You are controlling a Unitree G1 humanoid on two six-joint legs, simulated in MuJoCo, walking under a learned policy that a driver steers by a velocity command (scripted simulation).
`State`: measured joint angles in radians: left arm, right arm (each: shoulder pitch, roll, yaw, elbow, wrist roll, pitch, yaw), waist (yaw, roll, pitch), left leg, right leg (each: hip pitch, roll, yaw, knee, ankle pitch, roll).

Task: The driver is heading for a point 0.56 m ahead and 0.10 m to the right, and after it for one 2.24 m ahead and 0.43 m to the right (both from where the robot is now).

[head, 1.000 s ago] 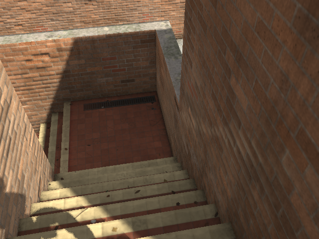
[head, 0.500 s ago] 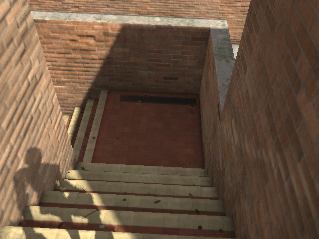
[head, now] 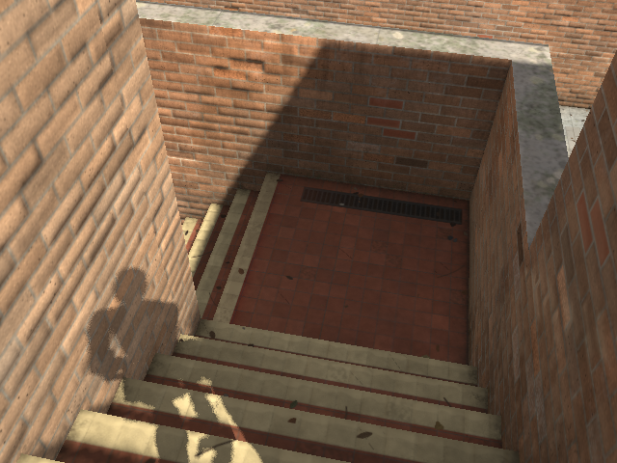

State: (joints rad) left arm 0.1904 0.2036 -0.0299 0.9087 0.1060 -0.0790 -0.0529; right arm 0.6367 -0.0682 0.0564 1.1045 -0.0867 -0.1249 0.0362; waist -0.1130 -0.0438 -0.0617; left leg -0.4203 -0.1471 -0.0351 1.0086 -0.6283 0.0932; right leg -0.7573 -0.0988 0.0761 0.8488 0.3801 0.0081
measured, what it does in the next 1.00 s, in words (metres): goes down: right foot 0.21 m lower, then left foot 0.20 m lower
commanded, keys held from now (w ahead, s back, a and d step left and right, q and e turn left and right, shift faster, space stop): w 0.60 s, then w+e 0.06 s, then e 0.34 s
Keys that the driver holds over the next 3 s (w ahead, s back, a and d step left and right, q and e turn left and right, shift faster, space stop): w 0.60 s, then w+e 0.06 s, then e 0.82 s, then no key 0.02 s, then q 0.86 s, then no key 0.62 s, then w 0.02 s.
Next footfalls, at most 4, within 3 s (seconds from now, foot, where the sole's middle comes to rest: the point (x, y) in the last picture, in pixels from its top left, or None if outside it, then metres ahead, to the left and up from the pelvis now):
0.14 right None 0.17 -0.12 -0.91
0.70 left None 0.47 0.06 -1.12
1.28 right None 0.62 -0.26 -1.32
1.68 left None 0.66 -0.05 -1.32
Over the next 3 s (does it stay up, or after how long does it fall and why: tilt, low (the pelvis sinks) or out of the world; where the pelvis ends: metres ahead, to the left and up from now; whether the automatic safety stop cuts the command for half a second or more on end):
stays up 0.61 -0.18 -0.56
